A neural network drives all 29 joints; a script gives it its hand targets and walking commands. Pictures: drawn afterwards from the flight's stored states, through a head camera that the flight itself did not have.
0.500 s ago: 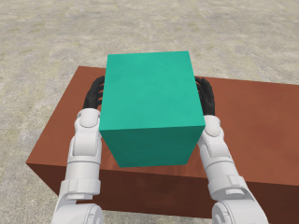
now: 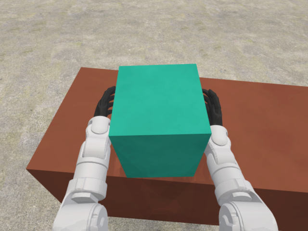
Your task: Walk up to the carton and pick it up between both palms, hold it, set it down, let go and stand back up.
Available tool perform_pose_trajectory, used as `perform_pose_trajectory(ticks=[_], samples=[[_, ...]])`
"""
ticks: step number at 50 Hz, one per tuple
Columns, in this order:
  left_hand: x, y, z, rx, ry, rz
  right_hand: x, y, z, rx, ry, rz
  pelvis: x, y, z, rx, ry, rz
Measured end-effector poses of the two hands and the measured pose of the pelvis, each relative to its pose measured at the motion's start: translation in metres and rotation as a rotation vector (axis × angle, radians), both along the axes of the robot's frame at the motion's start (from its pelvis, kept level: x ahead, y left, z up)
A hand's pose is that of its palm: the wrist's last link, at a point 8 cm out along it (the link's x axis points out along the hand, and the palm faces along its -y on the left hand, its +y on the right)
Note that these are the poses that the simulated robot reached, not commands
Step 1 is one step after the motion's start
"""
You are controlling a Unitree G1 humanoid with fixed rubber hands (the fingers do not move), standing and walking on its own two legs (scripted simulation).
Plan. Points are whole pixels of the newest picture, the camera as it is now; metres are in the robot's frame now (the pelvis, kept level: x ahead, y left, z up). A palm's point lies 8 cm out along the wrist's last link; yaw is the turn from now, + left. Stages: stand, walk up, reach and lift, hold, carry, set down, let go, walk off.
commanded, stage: set down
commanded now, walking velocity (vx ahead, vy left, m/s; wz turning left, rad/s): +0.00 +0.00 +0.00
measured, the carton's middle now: (158, 125) +0.37 -0.01 +0.06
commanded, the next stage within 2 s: none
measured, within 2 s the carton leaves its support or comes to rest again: neither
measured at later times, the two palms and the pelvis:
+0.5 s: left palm (107, 120) +0.38 +0.13 +0.07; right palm (212, 124) +0.37 -0.16 +0.07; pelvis +0.00 +0.00 +0.00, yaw +0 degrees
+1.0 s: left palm (111, 119) +0.41 +0.13 +0.04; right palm (206, 124) +0.40 -0.16 +0.03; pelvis +0.02 +0.00 +0.00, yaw +0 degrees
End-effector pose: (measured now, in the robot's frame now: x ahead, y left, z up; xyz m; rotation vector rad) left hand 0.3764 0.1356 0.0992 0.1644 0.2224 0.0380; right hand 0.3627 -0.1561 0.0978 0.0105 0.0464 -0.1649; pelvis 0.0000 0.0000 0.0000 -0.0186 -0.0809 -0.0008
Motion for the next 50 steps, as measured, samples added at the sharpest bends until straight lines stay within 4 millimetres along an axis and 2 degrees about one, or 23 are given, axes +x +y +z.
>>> perform_pose_trajectory(ticks=[11, 22, 34, 42, 50], samples=[[0.003, -0.001, -0.008, 0.007, -0.008, -0.002, 0.003, -0.001, -0.006, 0.003, -0.002, -0.001, 0.003, 0.0, 0.0, 0.0, 0.005, 0.0], [0.004, -0.006, -0.025, 0.02, 0.03, -0.003, 0.003, -0.006, -0.023, 0.013, 0.043, 0.001, 0.004, 0.0, 0.0, 0.0, 0.024, 0.0], [0.025, -0.012, -0.04, 0.003, 0.029, -0.005, 0.02, -0.011, -0.039, 0.002, 0.07, -0.016, 0.012, 0.0, 0.0, 0.0, 0.098, -0.001], [0.03, -0.009, -0.059, 0.015, 0.059, 0.007, 0.029, -0.008, -0.058, 0.001, 0.103, -0.003, 0.018, 0.0, 0.0, 0.001, 0.157, -0.003], [0.037, -0.01, -0.063, 0.015, 0.05, 0.019, 0.038, -0.009, -0.063, 0.004, 0.095, 0.002, 0.024, -0.001, 0.0, 0.001, 0.215, -0.004]])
